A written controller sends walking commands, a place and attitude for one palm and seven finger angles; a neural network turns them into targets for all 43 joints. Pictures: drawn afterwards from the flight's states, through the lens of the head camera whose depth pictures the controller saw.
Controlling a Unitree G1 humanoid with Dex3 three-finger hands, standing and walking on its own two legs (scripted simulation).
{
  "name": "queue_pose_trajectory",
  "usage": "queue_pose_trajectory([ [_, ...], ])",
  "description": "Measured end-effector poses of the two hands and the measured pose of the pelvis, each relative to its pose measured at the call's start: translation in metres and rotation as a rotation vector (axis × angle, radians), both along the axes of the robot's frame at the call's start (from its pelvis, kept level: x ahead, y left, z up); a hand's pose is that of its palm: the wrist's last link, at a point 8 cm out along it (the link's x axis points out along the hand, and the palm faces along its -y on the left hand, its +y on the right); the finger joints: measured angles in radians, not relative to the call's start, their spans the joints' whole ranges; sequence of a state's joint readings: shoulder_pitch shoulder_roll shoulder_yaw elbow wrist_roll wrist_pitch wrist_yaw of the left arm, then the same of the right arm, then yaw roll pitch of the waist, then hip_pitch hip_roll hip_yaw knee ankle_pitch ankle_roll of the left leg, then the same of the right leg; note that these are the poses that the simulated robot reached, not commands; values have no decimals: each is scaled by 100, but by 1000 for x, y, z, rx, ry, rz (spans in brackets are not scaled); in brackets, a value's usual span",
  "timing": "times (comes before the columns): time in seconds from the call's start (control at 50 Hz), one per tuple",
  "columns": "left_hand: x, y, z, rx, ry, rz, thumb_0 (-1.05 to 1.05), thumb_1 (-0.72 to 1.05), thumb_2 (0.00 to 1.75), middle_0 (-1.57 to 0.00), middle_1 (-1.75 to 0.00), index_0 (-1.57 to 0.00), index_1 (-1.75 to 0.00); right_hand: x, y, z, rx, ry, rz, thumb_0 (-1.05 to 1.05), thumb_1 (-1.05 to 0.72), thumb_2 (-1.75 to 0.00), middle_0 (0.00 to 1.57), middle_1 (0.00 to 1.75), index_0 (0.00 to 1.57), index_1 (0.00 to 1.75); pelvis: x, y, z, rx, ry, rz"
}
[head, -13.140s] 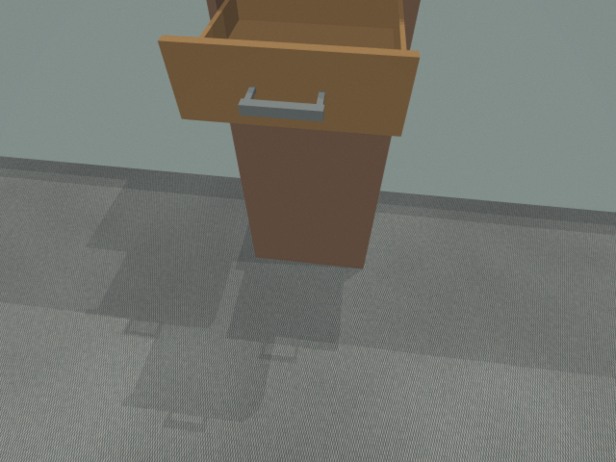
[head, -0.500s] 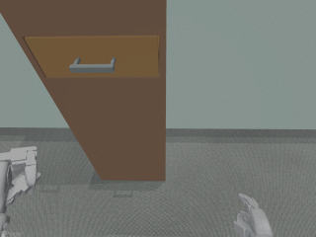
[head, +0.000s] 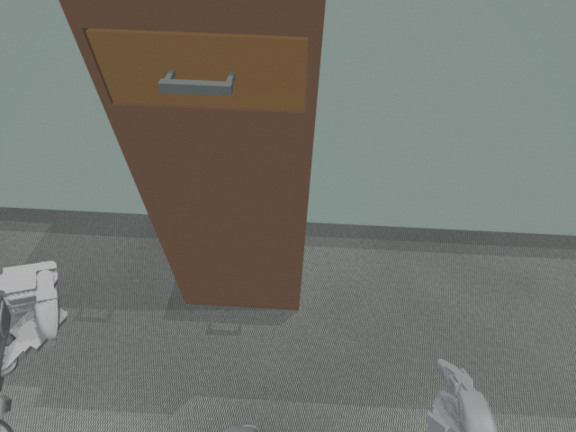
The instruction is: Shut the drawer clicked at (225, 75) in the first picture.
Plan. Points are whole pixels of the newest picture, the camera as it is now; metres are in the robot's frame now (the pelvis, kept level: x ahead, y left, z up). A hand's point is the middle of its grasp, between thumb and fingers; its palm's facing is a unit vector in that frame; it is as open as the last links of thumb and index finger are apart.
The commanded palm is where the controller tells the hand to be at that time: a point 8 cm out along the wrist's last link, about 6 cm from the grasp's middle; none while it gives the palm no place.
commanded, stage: step back with the hand held close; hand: left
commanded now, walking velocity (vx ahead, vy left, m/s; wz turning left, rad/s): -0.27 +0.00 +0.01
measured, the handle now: (198, 81) +0.64 +0.22 +0.17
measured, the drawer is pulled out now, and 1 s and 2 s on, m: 0.00 0.00 0.00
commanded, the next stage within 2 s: stop stepping back and stand still in 0.30 s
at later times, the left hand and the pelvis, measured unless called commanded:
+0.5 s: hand out of the picture +0.10 +0.24 +0.18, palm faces +0.35 -0.84 -0.42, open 3.3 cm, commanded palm +0.04 +0.28 +0.19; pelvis -0.10 +0.00 +0.01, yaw -1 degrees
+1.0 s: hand out of the picture +0.00 +0.26 +0.17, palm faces +0.43 -0.84 -0.34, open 3.3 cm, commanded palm -0.06 +0.30 +0.19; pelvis -0.19 +0.02 +0.00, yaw +0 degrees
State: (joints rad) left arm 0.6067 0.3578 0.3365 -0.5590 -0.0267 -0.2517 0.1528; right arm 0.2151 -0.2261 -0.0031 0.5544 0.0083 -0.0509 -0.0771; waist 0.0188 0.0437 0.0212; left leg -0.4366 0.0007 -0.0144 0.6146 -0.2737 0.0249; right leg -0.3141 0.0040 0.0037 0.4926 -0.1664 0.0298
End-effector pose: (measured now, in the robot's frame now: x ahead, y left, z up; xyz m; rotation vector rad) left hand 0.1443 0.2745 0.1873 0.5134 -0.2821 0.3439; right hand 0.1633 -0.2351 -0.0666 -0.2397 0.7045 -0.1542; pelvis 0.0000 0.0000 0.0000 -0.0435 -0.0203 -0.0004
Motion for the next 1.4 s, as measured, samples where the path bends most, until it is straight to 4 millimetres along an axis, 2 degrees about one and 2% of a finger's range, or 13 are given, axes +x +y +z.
queue_pose_trajectory([
  [0.12, -13, 9, 5, 32, -52, -33, 2, 89, 90, -141, -160, -141, -160, -36, 4, -2, -30, 21, -29, 1, -90, -90, 20, 30, 20, 30, -24, 7, -2, -26, -10, 23],
  [0.22, -41, 13, 19, 90, -89, -17, 2, 89, 90, -141, -160, -141, -160, -57, 11, -2, 1, 24, -1, 1, -90, -90, 20, 30, 20, 30, -41, 0, -1, -30, 28, 54],
  [0.36, -77, -6, 7, 31, -23, -37, 2, 89, 90, -141, -160, -141, -160, -76, 12, -14, 43, 40, 41, 1, -90, -90, 20, 30, 20, 30, -77, -6, -1, -6, 41, -1],
  [0.48, -82, 1, 8, -2, -26, -53, 2, 89, 90, -141, -160, -141, -160, -94, 12, 5, 4, 36, 9, 1, -90, -90, 20, 30, 20, 30, -92, 1, 8, 42, 71, -22],
  [0.58, -89, 11, 2, 21, 9, -76, 2, 89, 90, -141, -160, -141, -160, -111, 12, 18, -3, -40, -12, 1, -90, -90, 20, 30, 20, 30, -121, 9, 6, 61, 42, -31],
  [0.66, -112, 2, 9, 42, 35, -118, 2, 89, 90, -141, -160, -141, -160, -137, 14, 26, 20, -93, -14, 1, -90, -90, 20, 30, 20, 30, -139, 8, 8, 59, 12, -38],
  [0.74, -145, -4, 19, 71, 17, -118, 2, 89, 90, -141, -160, -141, -160, -166, 11, 19, 34, -67, -21, 1, -90, -90, 20, 30, 20, 30, -153, 5, 9, 36, -11, -18],
  [0.84, -178, 10, 14, 26, 5, -11, 2, 89, 90, -141, -160, -141, -160, -199, 0, 6, 8, 36, -46, 1, -90, -90, 20, 30, 20, 30, -170, 6, 11, 48, -4, -28],
  [0.94, -188, 23, -3, -56, -34, 43, 2, 89, 90, -141, -160, -141, -160, -222, -5, 3, -51, 49, -59, 1, -90, -90, 20, 30, 20, 30, -184, 16, 6, 42, -10, -13],
  [1.02, -188, 26, -8, -69, -55, 11, 2, 89, 90, -141, -160, -141, -160, -234, 3, 1, -63, 11, -75, 1, -90, -90, 20, 30, 20, 30, -197, 25, -1, 34, -31, -4],
  [1.2, -203, 22, 18, 64, -48, 3, 2, 89, 90, -141, -160, -141, -160, -245, 35, -7, 76, 22, -37, 1, -90, -90, 20, 30, 20, 30, -199, 14, 7, 28, -9, -5],
  [1.3, -203, 16, 2, 33, 13, 27, 2, 89, 90, -141, -160, -141, -160, -237, 29, -25, 80, 87, 2, 1, -90, -90, 20, 30, 20, 30, -204, 10, 0, 24, -10, -1],
  [1.4, -197, 18, -8, -43, 42, 34, 2, 89, 90, -141, -160, -141, -160, -227, 17, -10, 23, 84, -18, 1, -90, -90, 20, 30, 20, 30, -196, 14, 8, 43, -5, -7],
])
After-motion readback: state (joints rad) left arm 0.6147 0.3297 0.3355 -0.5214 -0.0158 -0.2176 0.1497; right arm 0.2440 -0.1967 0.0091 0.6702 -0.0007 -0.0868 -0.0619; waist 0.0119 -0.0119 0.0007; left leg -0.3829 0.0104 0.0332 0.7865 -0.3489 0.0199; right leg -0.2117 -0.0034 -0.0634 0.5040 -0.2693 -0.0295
